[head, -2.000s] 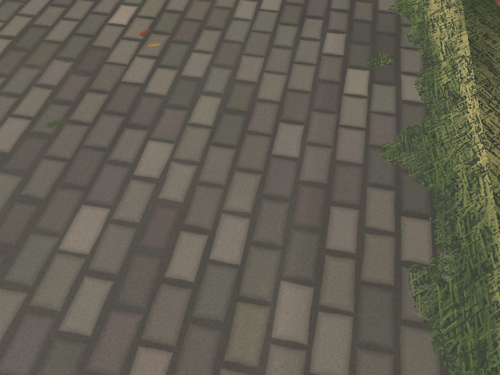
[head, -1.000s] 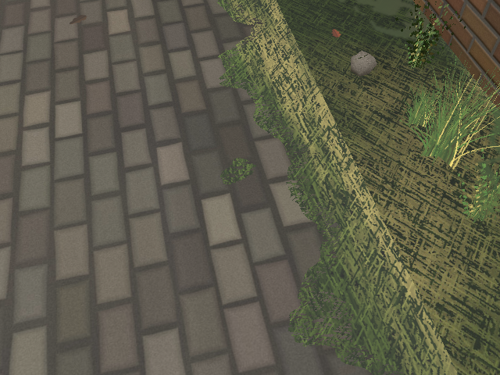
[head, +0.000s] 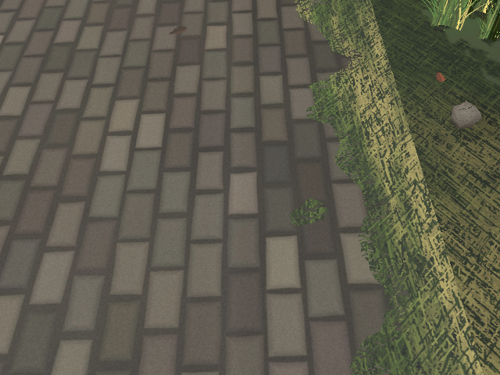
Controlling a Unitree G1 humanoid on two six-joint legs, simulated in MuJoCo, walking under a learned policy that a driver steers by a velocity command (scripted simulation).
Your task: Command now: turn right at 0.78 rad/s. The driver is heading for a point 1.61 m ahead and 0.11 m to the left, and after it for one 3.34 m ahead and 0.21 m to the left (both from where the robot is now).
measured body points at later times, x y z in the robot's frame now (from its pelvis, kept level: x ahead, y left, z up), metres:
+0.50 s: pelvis +0.00 +0.02 -0.01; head +0.03 +0.02 +0.44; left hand +0.17 +0.26 -0.12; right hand +0.03 -0.26 -0.13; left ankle +0.01 +0.12 -0.74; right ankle -0.04 -0.09 -0.75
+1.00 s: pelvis -0.02 +0.06 -0.01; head +0.01 +0.10 +0.44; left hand +0.00 +0.35 -0.15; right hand +0.20 -0.16 -0.09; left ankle -0.03 +0.13 -0.74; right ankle -0.03 -0.08 -0.68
